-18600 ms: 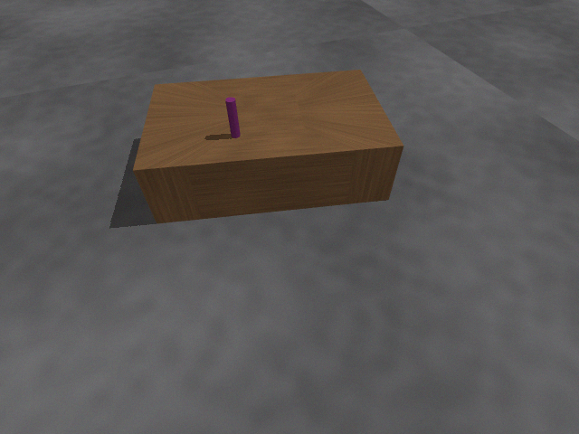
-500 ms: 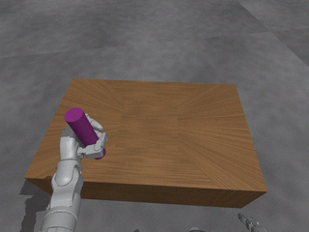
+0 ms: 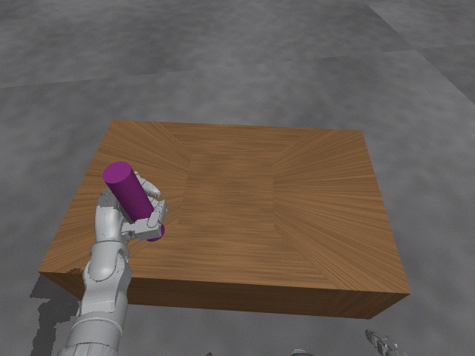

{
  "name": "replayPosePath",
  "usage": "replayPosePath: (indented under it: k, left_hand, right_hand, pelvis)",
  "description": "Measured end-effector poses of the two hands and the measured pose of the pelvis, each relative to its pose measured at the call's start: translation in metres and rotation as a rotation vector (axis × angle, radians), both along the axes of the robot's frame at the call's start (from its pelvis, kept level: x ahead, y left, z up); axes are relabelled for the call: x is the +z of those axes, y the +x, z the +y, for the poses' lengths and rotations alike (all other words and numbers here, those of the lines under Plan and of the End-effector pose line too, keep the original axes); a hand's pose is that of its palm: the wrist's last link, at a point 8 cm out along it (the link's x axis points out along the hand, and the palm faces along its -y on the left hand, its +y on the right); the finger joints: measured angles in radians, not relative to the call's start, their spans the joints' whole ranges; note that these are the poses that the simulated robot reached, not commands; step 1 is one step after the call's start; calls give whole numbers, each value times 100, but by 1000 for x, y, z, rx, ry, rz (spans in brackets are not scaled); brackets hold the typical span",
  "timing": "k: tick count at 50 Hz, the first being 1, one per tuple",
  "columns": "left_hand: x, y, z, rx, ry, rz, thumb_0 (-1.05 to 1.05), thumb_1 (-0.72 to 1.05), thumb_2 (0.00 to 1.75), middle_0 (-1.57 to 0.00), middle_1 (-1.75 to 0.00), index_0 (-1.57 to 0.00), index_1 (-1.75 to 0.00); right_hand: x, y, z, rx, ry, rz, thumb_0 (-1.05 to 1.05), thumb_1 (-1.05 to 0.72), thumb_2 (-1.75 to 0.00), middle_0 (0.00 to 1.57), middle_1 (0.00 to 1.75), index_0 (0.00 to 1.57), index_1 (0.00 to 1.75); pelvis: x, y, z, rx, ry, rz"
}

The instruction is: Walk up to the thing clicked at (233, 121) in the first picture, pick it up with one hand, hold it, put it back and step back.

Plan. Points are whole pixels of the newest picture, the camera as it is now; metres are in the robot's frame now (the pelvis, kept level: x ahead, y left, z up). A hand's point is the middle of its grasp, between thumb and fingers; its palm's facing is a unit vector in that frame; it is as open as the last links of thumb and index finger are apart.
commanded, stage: hold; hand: left
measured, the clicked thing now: (138, 206) +0.35 +0.18 +0.07
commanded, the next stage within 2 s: crouch in 1.24 s
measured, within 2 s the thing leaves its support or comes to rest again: neither
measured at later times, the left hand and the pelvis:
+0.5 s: hand (149, 206) +0.36 +0.17 +0.05, palm faces +0.13 -0.99 +0.00, open 5.3 cm; pelvis +0.01 +0.00 +0.00, yaw +0 degrees
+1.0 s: hand (149, 207) +0.36 +0.17 +0.05, palm faces +0.13 -0.99 +0.00, open 5.3 cm; pelvis +0.00 +0.00 +0.00, yaw +0 degrees
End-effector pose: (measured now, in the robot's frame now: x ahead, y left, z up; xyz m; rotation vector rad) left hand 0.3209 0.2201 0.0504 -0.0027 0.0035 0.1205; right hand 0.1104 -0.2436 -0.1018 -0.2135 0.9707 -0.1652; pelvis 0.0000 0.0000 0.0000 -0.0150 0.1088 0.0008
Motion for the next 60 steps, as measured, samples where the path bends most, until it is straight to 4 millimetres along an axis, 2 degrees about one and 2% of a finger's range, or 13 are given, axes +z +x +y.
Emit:
replayPosePath:
  k: [22, 34, 47, 53, 60]
  left_hand:
    - [0, 7, 1, 4, 6, -1, 1, 10, 122, -101, -122, -104, -122]
    - [-4, 7, 2, 0, 3, 10, 1, 10, 122, -101, -122, -104, -122]
    - [1, 8, 3, 6, 8, -3, 1, 10, 122, -101, -122, -104, -122]
    - [-3, 4, 1, 7, 5, 10, 1, 10, 122, -101, -122, -104, -122]
    - [1, 1, 0, 18, 6, -7, 1, 10, 122, -101, -122, -104, -122]
  right_hand:
    - [0, 9, 0, 3, 3, 6, 1, -89, -89, 21, 30, 20, 30]
    - [-1, 7, 1, -1, 6, 13, 1, -90, -90, 21, 30, 20, 30]
    - [0, 1, 2, -3, 9, 15, 1, -90, -90, 21, 30, 20, 30]
    - [-1, 0, 1, -2, 9, 14, 1, -90, -90, 21, 30, 20, 30]
    - [-1, -1, 1, 2, 11, 15, 1, -90, -90, 21, 30, 20, 30]
  pelvis:
    - [1, 8, 1, 2, -2, 8]
    - [0, 8, 1, 3, -3, 9]
    - [1, 3, 2, 2, -2, 1]
    - [0, 2, 2, 1, -1, 4]
    - [0, 1, 1, 3, 0, -3]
